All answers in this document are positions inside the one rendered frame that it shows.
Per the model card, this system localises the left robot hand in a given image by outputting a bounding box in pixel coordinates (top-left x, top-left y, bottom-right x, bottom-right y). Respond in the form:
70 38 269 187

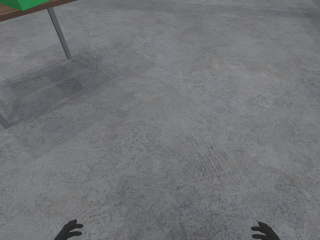
54 219 83 240

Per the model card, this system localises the carton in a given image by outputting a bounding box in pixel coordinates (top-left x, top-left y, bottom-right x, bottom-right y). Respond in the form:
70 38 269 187
0 0 50 11

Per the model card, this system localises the right robot hand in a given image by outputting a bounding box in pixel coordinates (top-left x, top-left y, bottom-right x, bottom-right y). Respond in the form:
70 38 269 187
251 221 280 240

